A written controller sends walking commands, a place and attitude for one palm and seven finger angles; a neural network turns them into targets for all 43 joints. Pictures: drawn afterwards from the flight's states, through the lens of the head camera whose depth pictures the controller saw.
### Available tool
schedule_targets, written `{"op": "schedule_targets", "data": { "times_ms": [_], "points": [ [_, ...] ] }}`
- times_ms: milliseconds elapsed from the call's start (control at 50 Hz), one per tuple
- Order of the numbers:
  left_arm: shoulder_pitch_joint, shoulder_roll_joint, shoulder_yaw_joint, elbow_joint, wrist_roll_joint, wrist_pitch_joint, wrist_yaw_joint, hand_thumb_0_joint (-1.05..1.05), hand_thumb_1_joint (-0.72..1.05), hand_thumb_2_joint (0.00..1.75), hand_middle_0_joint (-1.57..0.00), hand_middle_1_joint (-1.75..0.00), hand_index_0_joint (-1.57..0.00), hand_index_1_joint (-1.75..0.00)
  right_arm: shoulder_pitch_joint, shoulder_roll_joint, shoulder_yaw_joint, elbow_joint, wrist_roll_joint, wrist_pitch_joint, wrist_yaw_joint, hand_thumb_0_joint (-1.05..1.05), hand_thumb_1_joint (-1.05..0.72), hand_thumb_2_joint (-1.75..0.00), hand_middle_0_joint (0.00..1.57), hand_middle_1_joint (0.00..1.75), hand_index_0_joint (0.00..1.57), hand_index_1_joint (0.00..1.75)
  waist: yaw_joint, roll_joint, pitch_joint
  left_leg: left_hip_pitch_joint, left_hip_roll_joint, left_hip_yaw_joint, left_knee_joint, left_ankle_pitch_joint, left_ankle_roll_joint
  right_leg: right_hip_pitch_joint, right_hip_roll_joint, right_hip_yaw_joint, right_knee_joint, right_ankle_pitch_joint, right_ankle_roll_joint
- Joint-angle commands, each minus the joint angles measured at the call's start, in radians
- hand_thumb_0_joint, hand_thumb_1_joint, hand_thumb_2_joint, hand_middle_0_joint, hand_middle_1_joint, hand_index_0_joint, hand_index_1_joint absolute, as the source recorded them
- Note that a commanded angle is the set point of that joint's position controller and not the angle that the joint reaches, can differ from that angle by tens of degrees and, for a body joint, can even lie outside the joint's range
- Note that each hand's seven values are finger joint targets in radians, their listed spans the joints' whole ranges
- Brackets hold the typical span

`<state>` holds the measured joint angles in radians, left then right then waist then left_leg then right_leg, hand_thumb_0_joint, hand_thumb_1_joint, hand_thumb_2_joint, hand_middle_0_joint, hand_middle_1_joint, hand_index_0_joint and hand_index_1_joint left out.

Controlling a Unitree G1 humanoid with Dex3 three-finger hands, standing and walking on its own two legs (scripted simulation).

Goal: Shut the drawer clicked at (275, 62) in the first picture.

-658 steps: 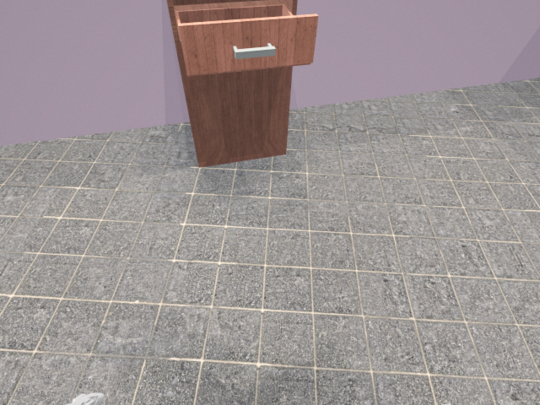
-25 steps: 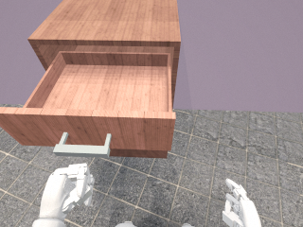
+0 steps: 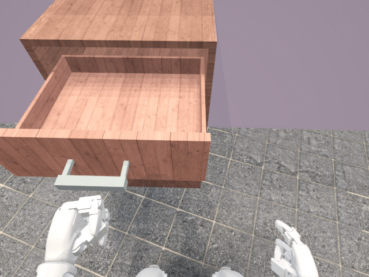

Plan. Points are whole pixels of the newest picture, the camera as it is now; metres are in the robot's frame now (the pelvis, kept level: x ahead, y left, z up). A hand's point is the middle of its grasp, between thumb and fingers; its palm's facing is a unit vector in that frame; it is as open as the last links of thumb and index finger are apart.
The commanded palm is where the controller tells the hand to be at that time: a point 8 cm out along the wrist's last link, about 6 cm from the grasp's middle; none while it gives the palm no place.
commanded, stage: bring the fist close to the handle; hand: left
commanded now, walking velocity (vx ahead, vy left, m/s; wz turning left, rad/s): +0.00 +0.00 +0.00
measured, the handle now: (95, 174) +0.31 +0.20 +0.06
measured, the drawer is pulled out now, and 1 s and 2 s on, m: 0.30 0.25 0.12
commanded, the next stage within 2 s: push the drawer shut in 0.08 s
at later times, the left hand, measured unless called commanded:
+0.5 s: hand (106, 212) +0.23 +0.16 +0.06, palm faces -0.01 -1.00 -0.06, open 3.2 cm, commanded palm +0.22 +0.22 +0.07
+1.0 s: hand (109, 188) +0.28 +0.17 +0.06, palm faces -0.03 -1.00 -0.06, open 2.7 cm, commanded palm +0.28 +0.22 +0.07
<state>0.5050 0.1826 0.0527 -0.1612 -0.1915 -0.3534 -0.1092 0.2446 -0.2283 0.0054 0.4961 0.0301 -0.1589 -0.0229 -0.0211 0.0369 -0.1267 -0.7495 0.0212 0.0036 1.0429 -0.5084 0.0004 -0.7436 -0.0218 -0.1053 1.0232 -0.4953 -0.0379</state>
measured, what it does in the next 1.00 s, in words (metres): stands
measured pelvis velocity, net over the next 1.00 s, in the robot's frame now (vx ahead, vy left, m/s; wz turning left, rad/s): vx -0.02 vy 0.01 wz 0.02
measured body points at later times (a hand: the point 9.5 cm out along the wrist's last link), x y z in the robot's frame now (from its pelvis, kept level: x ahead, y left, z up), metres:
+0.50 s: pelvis +0.00 +0.00 +0.00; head +0.05 -0.01 +0.45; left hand +0.23 +0.21 +0.07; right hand +0.18 -0.24 -0.08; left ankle +0.00 +0.12 -0.67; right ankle +0.01 -0.10 -0.67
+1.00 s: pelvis -0.02 +0.01 +0.00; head +0.04 +0.00 +0.45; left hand +0.28 +0.22 +0.06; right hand +0.15 -0.23 -0.09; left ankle +0.00 +0.12 -0.67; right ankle +0.01 -0.10 -0.67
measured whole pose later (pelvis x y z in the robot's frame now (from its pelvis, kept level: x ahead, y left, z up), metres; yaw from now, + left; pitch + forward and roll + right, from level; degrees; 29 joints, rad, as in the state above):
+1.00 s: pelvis -0.02 +0.01 +0.00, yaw +1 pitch +12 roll -1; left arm 0.00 0.23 0.08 0.23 -0.20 -0.32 -0.13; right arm 0.21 -0.25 0.04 0.59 0.04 -0.16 -0.05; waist -0.02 0.03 -0.09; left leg -0.77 0.01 -0.01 1.02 -0.45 0.01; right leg -0.75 -0.03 -0.12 0.99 -0.44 -0.03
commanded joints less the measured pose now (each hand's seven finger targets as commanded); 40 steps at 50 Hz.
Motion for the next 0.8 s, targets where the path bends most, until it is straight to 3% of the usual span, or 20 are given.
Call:
{"op": "schedule_targets", "data": {
  "times_ms": [0, 80, 140, 200, 220, 260, 320, 360, 440, 520, 660, 780],
  "points": [
    [-0.009, 0.088, 0.064, -0.228, -0.023, -0.086, -0.012, 0.0, 0.9, 0.9, -1.4, -1.6, -1.4, -1.6, -0.055, -0.118, -0.047, -0.167, 0.002, -0.056, -0.009, 0.0, -0.9, -0.9, 0.2, 0.3, 0.2, 0.3, 0.0, -0.031, -0.175, 0.064, -0.028, -0.018, -0.139, 0.242, 0.024, 0.168, 0.015, 0.077, -0.177, 0.232, 0.021],
    [-0.006, 0.079, 0.051, -0.227, -0.024, -0.093, -0.021, 0.0, 0.9, 0.9, -1.4, -1.6, -1.4, -1.6, -0.055, -0.119, -0.048, -0.163, 0.003, -0.059, -0.008, 0.0, -0.9, -0.9, 0.2, 0.3, 0.2, 0.3, -0.006, -0.011, -0.162, 0.071, -0.026, -0.022, -0.138, 0.256, 0.022, 0.149, 0.018, 0.063, -0.165, 0.251, 0.02],
    [-0.003, 0.07, 0.038, -0.215, -0.019, -0.086, -0.02, 0.0, 0.9, 0.9, -1.4, -1.6, -1.4, -1.6, -0.055, -0.121, -0.049, -0.165, 0.002, -0.058, -0.009, 0.0, -0.9, -0.9, 0.2, 0.3, 0.2, 0.3, -0.008, -0.03, -0.156, 0.067, -0.025, -0.025, -0.136, 0.249, 0.024, 0.139, 0.018, 0.062, -0.165, 0.24, 0.021],
    [-0.061, 0.096, 0.055, -0.225, -0.015, -0.086, -0.013, 0.0, 0.9, 0.9, -1.4, -1.6, -1.4, -1.6, -0.05, -0.127, -0.048, -0.166, 0.0, -0.054, -0.013, 0.0, -0.9, -0.9, 0.2, 0.3, 0.2, 0.3, -0.015, -0.04, -0.167, 0.059, -0.026, -0.025, -0.128, 0.235, 0.025, 0.137, 0.016, 0.071, -0.166, 0.225, 0.024],
    [-0.071, 0.109, 0.063, -0.222, -0.01, -0.084, -0.007, 0.0, 0.9, 0.9, -1.4, -1.6, -1.4, -1.6, -0.054, -0.129, -0.047, -0.165, -0.001, -0.053, -0.014, 0.0, -0.9, -0.9, 0.2, 0.3, 0.2, 0.3, -0.011, -0.015, -0.161, 0.06, -0.025, -0.025, -0.129, 0.236, 0.025, 0.128, 0.018, 0.068, -0.162, 0.222, 0.02],
    [-0.118, 0.098, 0.056, -0.205, -0.011, -0.082, -0.003, 0.0, 0.9, 0.9, -1.4, -1.6, -1.4, -1.6, -0.047, -0.13, -0.043, -0.161, 0.0, -0.053, -0.013, 0.0, -0.9, -0.9, 0.2, 0.3, 0.2, 0.3, -0.02, -0.019, -0.164, 0.069, -0.023, -0.029, -0.132, 0.237, 0.023, 0.116, 0.02, 0.061, -0.157, 0.221, 0.021],
    [-0.108, 0.105, 0.068, -0.19, -0.015, -0.073, -0.001, 0.0, 0.9, 0.9, -1.4, -1.6, -1.4, -1.6, -0.044, -0.132, -0.045, -0.162, -0.001, -0.052, -0.011, 0.0, -0.9, -0.9, 0.2, 0.3, 0.2, 0.3, -0.006, -0.026, -0.202, 0.074, -0.026, -0.024, -0.132, 0.272, 0.024, 0.16, 0.017, 0.067, -0.159, 0.267, 0.02],
    [-0.144, 0.112, 0.08, -0.162, -0.02, -0.06, -0.007, 0.0, 0.9, 0.9, -1.4, -1.6, -1.4, -1.6, -0.041, -0.134, -0.042, -0.158, 0.0, -0.044, -0.01, 0.0, -0.9, -0.9, 0.2, 0.3, 0.2, 0.3, -0.012, -0.041, -0.194, 0.064, -0.027, -0.022, -0.137, 0.262, 0.023, 0.172, 0.016, 0.073, -0.17, 0.269, 0.024],
    [-0.18, 0.099, 0.068, -0.131, -0.019, -0.049, -0.01, 0.0, 0.9, 0.9, -1.4, -1.6, -1.4, -1.6, -0.041, -0.136, -0.037, -0.154, 0.001, -0.041, -0.009, 0.0, -0.9, -0.9, 0.2, 0.3, 0.2, 0.3, -0.011, -0.012, -0.186, 0.084, -0.026, -0.022, -0.152, 0.274, 0.022, 0.171, 0.015, 0.065, -0.174, 0.276, 0.02],
    [-0.311, 0.115, 0.069, -0.11, -0.02, -0.058, -0.006, 0.0, 0.9, 0.9, -1.4, -1.6, -1.4, -1.6, -0.038, -0.148, -0.034, -0.138, -0.002, -0.046, -0.013, 0.0, -0.9, -0.9, 0.2, 0.3, 0.2, 0.3, -0.035, -0.038, -0.155, 0.072, -0.023, -0.031, -0.149, 0.231, 0.023, 0.13, 0.017, 0.065, -0.182, 0.221, 0.023],
    [-0.506, 0.124, 0.068, -0.05, -0.025, -0.074, -0.013, 0.0, 0.9, 0.9, -1.4, -1.6, -1.4, -1.6, -0.055, -0.153, -0.031, -0.1, 0.002, -0.057, -0.02, 0.0, -0.9, -0.9, 0.2, 0.3, 0.2, 0.3, -0.05, -0.009, -0.184, 0.079, -0.026, -0.036, -0.153, 0.172, 0.025, 0.108, 0.012, 0.077, -0.196, 0.141, 0.024],
    [-0.669, 0.125, 0.057, 0.042, -0.029, -0.051, -0.014, 0.0, 0.9, 0.9, -1.4, -1.6, -1.4, -1.6, -0.067, -0.157, -0.023, -0.071, 0.009, -0.055, -0.029, 0.0, -0.9, -0.9, 0.2, 0.3, 0.2, 0.3, -0.058, -0.007, -0.182, 0.085, -0.026, -0.043, -0.176, 0.106, 0.025, 0.1, 0.01, 0.083, -0.22, 0.064, 0.024]
  ]
}}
